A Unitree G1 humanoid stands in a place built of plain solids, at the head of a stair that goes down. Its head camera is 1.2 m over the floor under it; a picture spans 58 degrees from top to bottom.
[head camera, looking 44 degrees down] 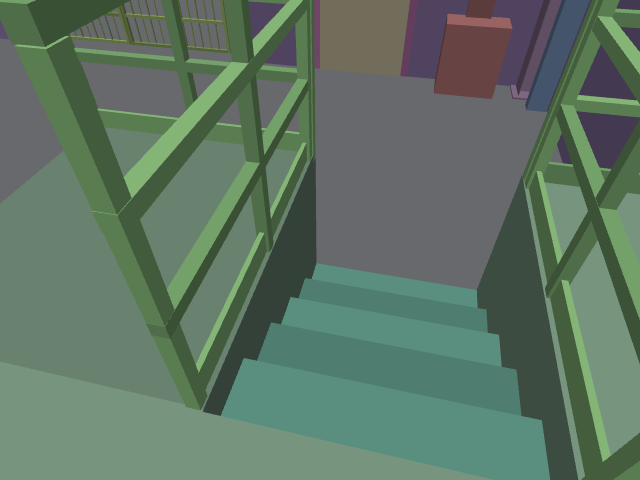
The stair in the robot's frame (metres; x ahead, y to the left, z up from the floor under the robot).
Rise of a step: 0.17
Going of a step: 0.28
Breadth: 1.02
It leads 13 degrees to the right of straight ahead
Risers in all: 6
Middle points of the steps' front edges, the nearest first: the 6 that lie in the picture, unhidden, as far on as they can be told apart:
0.43 -0.16 0.00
0.71 -0.22 -0.17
0.98 -0.28 -0.34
1.25 -0.34 -0.51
1.52 -0.41 -0.68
1.80 -0.47 -0.85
